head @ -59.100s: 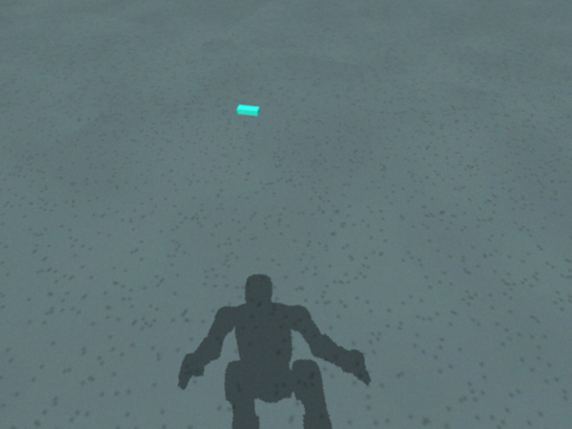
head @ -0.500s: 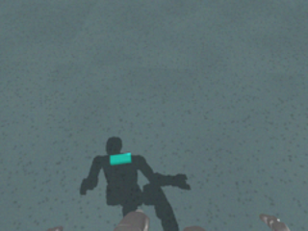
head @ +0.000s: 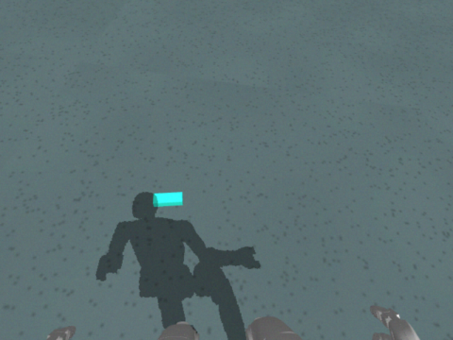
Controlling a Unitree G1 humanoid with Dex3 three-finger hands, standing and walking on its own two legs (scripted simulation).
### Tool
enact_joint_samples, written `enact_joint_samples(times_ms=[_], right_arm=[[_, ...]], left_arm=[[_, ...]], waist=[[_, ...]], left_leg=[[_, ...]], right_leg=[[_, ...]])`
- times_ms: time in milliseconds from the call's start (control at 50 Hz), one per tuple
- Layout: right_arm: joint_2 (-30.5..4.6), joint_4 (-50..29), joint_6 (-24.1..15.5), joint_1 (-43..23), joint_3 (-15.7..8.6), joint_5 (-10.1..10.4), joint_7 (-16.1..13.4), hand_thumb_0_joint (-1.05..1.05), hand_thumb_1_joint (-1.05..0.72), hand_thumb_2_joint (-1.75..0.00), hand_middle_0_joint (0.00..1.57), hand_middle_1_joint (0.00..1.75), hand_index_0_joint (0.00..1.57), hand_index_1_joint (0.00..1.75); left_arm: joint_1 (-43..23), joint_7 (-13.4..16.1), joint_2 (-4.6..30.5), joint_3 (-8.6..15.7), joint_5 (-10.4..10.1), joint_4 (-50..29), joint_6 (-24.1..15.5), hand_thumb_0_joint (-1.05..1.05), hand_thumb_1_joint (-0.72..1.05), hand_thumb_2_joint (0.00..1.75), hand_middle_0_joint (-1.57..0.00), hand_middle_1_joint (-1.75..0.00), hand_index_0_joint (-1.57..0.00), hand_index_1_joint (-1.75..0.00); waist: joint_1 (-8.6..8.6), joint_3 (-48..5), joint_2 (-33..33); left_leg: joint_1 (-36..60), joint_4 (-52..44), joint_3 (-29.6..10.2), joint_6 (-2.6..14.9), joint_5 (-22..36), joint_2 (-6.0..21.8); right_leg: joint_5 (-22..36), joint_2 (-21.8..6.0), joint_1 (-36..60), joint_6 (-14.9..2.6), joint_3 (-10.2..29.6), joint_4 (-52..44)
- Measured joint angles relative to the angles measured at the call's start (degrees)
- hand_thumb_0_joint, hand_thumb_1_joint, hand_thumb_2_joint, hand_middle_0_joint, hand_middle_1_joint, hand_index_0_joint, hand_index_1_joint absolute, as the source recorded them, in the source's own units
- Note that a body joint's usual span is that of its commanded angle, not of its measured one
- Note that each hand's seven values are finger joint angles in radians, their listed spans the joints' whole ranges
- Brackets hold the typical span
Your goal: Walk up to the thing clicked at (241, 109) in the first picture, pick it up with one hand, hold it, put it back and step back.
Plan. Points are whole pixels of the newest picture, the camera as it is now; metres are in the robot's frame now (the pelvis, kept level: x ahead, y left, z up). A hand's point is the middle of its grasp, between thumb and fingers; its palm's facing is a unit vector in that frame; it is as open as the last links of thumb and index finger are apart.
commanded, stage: step back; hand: left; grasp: from above
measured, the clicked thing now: (168, 199) +0.76 +0.25 -0.75
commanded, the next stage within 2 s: stand in 1.92 s
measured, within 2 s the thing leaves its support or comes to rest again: neither
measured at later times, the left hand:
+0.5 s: hand out of the picture -0.05 +0.24 -0.14, palm faces +0.06 -0.91 -0.42, open 7.3 cm
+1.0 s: hand out of the picture -0.27 +0.20 -0.14, palm faces +0.05 -0.90 -0.42, open 7.3 cm
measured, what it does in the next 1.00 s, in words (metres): walks backwards: right foot, then left foot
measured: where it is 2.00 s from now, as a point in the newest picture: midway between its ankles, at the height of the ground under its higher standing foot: outside the picture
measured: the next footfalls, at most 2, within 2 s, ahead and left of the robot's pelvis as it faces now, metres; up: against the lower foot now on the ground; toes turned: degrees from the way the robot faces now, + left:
right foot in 0.14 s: -0.06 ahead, -0.16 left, +0.00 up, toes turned +0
left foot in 0.48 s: -0.16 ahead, +0.08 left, +0.00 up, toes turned +4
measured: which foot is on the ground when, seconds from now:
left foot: down 0.00-0.16, up 0.18-0.46, down 0.48-0.80, up 0.82-1.00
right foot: up 0.00-0.12, down 0.14-0.50, up 0.52-0.76, down 0.78-1.00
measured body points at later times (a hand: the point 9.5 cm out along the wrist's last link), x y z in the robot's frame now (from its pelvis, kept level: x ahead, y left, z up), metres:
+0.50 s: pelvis -0.17 -0.04 -0.01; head -0.11 -0.04 +0.43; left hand -0.06 +0.28 -0.12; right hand -0.09 -0.36 -0.14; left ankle -0.20 +0.08 -0.73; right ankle -0.10 -0.16 -0.73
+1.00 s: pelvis -0.32 -0.08 -0.01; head -0.29 -0.09 +0.44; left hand -0.27 +0.25 -0.12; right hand -0.20 -0.39 -0.13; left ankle -0.33 +0.06 -0.69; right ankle -0.29 -0.20 -0.73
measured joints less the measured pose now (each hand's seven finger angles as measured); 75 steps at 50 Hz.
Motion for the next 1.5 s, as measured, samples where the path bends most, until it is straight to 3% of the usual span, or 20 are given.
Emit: enact_joint_samples(times_ms=[160,220,280,340,440,520,580,660,720,800,860,940,1040,1100,1180,1260,1320,1400,1460,1500], right_arm=[[-2.70,-1.92,1.62,-2.40,-0.36,-0.01,0.63,0.00,-0.90,-0.90,0.21,0.30,0.20,0.30],[-3.01,-0.24,2.67,-0.99,-1.17,0.55,-0.37,0.00,-0.91,-0.90,0.21,0.30,0.20,0.30],[-3.74,1.06,2.61,1.58,-1.19,1.20,-0.58,0.00,-0.91,-0.90,0.20,0.30,0.20,0.30],[-4.01,1.82,2.20,4.02,-1.03,1.25,-0.56,0.00,-0.91,-0.90,0.20,0.30,0.20,0.30],[-2.99,3.16,2.22,6.14,-0.54,0.70,-0.38,0.00,-0.91,-0.90,0.20,0.30,0.20,0.30],[-1.32,4.22,1.58,5.12,-0.57,0.14,-0.08,0.00,-0.91,-0.90,0.20,0.30,0.20,0.30],[-0.75,3.74,1.47,4.30,0.05,-0.16,0.56,0.00,-0.91,-0.90,0.21,0.30,0.20,0.30],[-0.55,2.67,1.33,2.71,0.62,-0.28,0.04,0.00,-0.91,-0.90,0.21,0.30,0.20,0.30],[-1.32,1.30,1.26,0.75,0.33,-0.50,-0.13,0.00,-0.90,-0.90,0.21,0.30,0.20,0.30],[-3.09,0.40,1.61,-2.24,0.16,0.07,0.23,0.00,-0.90,-0.90,0.21,0.30,0.20,0.30],[-2.99,1.56,2.69,-2.64,-0.40,0.45,-0.08,0.00,-0.91,-0.90,0.20,0.30,0.20,0.30],[-3.71,3.00,2.31,-0.53,-0.73,0.94,0.29,0.00,-0.91,-0.90,0.20,0.30,0.20,0.30],[-3.90,6.27,1.75,3.65,-1.16,0.06,1.40,0.00,-0.91,-0.90,0.20,0.30,0.20,0.30],[-2.34,8.83,0.99,4.61,-1.47,-0.44,1.68,0.00,-0.91,-0.90,0.20,0.30,0.20,0.30],[-0.30,9.86,-0.19,5.85,-0.50,-0.93,2.17,0.00,-0.91,-0.90,0.20,0.30,0.20,0.30],[0.70,9.85,-0.74,5.73,0.06,-0.83,2.38,0.00,-0.91,-0.90,0.21,0.30,0.20,0.30],[0.13,9.83,0.09,5.14,0.08,-0.23,2.13,0.00,-0.91,-0.90,0.21,0.30,0.20,0.30],[-0.71,10.21,0.24,4.55,-0.33,0.07,1.82,0.00,-0.91,-0.90,0.21,0.30,0.20,0.30],[-1.73,10.41,-0.51,4.14,-0.79,0.08,1.96,0.00,-0.91,-0.90,0.20,0.30,0.20,0.30],[-2.04,10.69,-1.12,3.94,-1.20,-0.13,1.95,0.00,-0.91,-0.90,0.20,0.30,0.20,0.30]], left_arm=[[1.90,-1.45,-0.92,-0.03,0.48,2.18,-1.04,0.01,0.91,0.90,-0.20,-0.30,-0.21,-0.30],[3.51,-2.03,-2.16,-0.65,1.18,2.18,-0.77,0.01,0.91,0.90,-0.21,-0.30,-0.21,-0.30],[4.02,-1.45,-3.24,-1.08,1.40,2.24,-0.47,0.01,0.90,0.90,-0.21,-0.30,-0.21,-0.30],[2.98,-0.90,-3.35,-0.98,1.65,1.31,-0.53,0.01,0.90,0.90,-0.21,-0.30,-0.21,-0.30],[-1.19,0.18,-2.16,-1.15,1.42,-1.93,-1.21,0.01,0.90,0.90,-0.21,-0.30,-0.21,-0.30],[-4.68,0.13,-0.66,-1.54,0.44,-3.36,-0.76,0.01,0.90,0.90,-0.21,-0.30,-0.21,-0.30],[-5.12,0.38,-0.97,-1.50,-0.02,-2.09,0.32,0.01,0.91,0.90,-0.21,-0.30,-0.21,-0.30],[-4.17,0.20,-1.00,-1.48,-0.74,-0.82,0.27,0.01,0.91,0.90,-0.21,-0.30,-0.21,-0.30],[-2.95,-0.11,-1.30,-1.61,-0.41,-0.33,-0.60,0.01,0.91,0.90,-0.21,-0.30,-0.21,-0.30],[-1.37,-0.16,-1.87,-1.58,0.43,2.29,-2.76,0.01,0.91,0.90,-0.21,-0.30,-0.21,-0.30],[0.31,-0.55,-2.47,-2.14,1.07,4.14,-3.23,0.01,0.91,0.90,-0.21,-0.30,-0.21,-0.30],[1.73,-0.38,-2.98,-2.28,1.38,5.59,-3.54,0.01,0.90,0.90,-0.21,-0.30,-0.21,-0.30],[1.76,-0.72,-1.79,-1.54,2.02,5.74,-4.10,0.01,0.90,0.90,-0.21,-0.30,-0.21,-0.30],[1.50,-0.75,-0.22,-1.51,1.55,6.15,-3.72,0.01,0.90,0.90,-0.21,-0.30,-0.21,-0.30],[2.76,-1.10,0.63,-1.57,0.41,8.98,-3.14,0.01,0.90,0.90,-0.21,-0.30,-0.21,-0.30],[3.35,-1.62,0.84,-1.49,0.01,10.62,-4.13,0.01,0.91,0.90,-0.21,-0.30,-0.21,-0.30],[2.76,-1.28,-0.69,-1.49,0.47,11.47,-5.13,0.01,0.91,0.90,-0.20,-0.30,-0.21,-0.30],[2.38,-1.30,-2.36,-1.99,0.85,11.09,-6.20,0.01,0.91,0.90,-0.21,-0.30,-0.21,-0.30],[1.69,-1.29,-3.11,-2.43,0.95,10.90,-6.24,0.01,0.90,0.90,-0.21,-0.30,-0.21,-0.30],[1.03,-1.38,-2.97,-2.79,0.78,10.98,-5.71,0.01,0.90,0.90,-0.21,-0.30,-0.21,-0.30]], waist=[[0.62,-0.36,3.51],[0.85,-1.69,3.79],[1.09,-2.77,3.60],[0.54,-2.90,3.70],[-0.58,-1.47,2.72],[-0.56,0.86,-0.42],[-1.30,0.61,0.35],[-1.07,-0.91,0.99],[-0.32,-1.27,2.00],[0.44,-1.32,4.59],[0.83,-2.26,4.62],[1.28,-3.73,4.07],[1.10,-5.22,3.93],[1.43,-4.50,1.26],[0.40,-6.10,0.82],[-0.08,-6.56,0.93],[-0.23,-6.27,3.62],[0.62,-6.98,3.87],[0.83,-7.00,3.85],[0.62,-6.92,3.26]], left_leg=[[-7.50,4.14,0.25,-2.31,3.10,3.36],[-11.24,15.09,-5.17,-2.63,-11.24,-2.27],[-12.76,27.98,-7.59,-2.70,-12.74,-7.36],[-9.98,32.08,-6.96,-3.01,-13.56,-8.15],[0.49,16.52,-3.32,-2.75,-16.43,-4.69],[5.86,3.43,-0.58,-1.40,-9.08,-4.70],[3.72,4.81,-1.34,-0.88,-8.09,-3.04],[1.70,3.11,-1.43,-1.07,-4.93,-0.79],[-0.64,3.47,-0.98,-1.50,-3.36,0.75],[-4.98,8.51,-1.01,-2.42,-3.62,3.58],[-7.50,16.92,-5.56,-1.53,-14.07,-0.64],[-7.69,26.82,-7.67,-1.73,-14.58,-5.08],[0.74,12.85,-4.30,-2.19,-17.07,-2.92],[5.55,2.59,-2.01,-1.64,-8.08,-4.09],[6.15,0.62,-1.90,-0.52,-6.63,-3.26],[6.72,-0.21,-1.63,-1.66,-6.06,-1.93],[5.87,3.28,-3.37,-1.95,-8.84,-0.20],[2.17,11.52,-4.31,-1.32,-16.03,-2.43],[1.90,8.41,-2.82,-1.27,-14.38,-1.76],[3.54,2.56,-1.93,-1.35,-8.25,-1.69]], right_leg=[[5.09,-3.36,9.93,-2.06,-6.56,-26.12],[6.20,-4.43,7.70,-2.78,-6.97,-24.40],[8.93,-6.16,7.02,-2.70,-7.10,-26.55],[11.05,-6.92,5.80,-2.84,-8.28,-27.85],[13.01,-8.35,2.22,-2.81,-11.35,-26.60],[13.20,-10.14,-1.71,-2.41,-10.74,-21.80],[0.58,-4.74,-4.39,-2.46,-6.21,-9.69],[-1.31,-0.63,-4.13,-2.34,-3.39,1.53],[-1.32,-2.23,1.12,-1.71,-4.92,-7.28],[7.25,-2.67,9.15,-2.04,-7.16,-27.15],[7.63,-3.01,6.93,-2.87,-7.00,-24.83],[9.77,-5.02,5.52,-2.79,-6.67,-25.80],[10.50,-6.80,3.76,-2.54,-8.88,-25.42],[9.53,-8.79,3.06,-1.87,-7.80,-23.36],[3.23,-6.58,2.17,-2.40,-6.66,-19.38],[5.81,-6.17,6.03,-2.65,-8.29,-27.11],[14.41,-4.20,8.73,-2.37,-9.83,-32.25],[13.18,-5.03,8.48,-2.92,-9.94,-31.77],[12.81,-6.14,8.55,-2.03,-10.06,-31.66],[11.66,-7.15,8.18,-1.08,-10.04,-30.02]])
